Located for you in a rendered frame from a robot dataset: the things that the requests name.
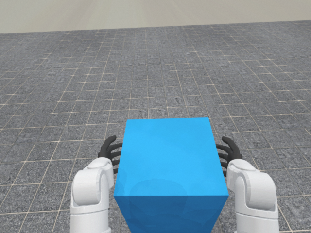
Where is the robot right forearm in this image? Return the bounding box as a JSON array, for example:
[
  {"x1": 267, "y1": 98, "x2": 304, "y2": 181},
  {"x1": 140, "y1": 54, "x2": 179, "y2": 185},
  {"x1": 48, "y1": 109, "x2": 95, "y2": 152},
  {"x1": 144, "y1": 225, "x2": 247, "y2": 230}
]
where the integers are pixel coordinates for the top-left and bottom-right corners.
[{"x1": 226, "y1": 159, "x2": 279, "y2": 233}]

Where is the carton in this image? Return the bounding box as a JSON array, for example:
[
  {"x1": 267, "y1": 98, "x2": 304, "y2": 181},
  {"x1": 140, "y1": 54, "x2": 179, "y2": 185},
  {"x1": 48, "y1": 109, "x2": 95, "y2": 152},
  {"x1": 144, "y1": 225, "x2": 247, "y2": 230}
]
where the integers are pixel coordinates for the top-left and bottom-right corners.
[{"x1": 114, "y1": 117, "x2": 229, "y2": 233}]

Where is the robot left forearm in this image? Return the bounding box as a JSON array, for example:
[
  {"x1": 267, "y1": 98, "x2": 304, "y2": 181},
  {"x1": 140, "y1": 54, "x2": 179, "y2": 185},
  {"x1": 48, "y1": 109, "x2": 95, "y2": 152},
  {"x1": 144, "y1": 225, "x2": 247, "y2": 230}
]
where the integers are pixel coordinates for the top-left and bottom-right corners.
[{"x1": 70, "y1": 157, "x2": 114, "y2": 233}]

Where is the robot left hand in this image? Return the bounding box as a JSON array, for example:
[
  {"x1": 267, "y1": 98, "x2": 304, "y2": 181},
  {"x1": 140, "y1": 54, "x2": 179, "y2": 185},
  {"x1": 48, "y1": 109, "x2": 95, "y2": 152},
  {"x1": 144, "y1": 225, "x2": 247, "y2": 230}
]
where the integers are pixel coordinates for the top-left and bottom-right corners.
[{"x1": 98, "y1": 135, "x2": 123, "y2": 174}]

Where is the robot right hand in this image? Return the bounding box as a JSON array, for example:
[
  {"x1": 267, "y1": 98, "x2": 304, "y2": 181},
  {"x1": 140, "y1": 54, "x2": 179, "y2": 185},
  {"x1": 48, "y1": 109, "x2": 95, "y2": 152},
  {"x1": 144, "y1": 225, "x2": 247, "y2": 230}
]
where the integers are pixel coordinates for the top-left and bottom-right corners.
[{"x1": 216, "y1": 136, "x2": 242, "y2": 177}]

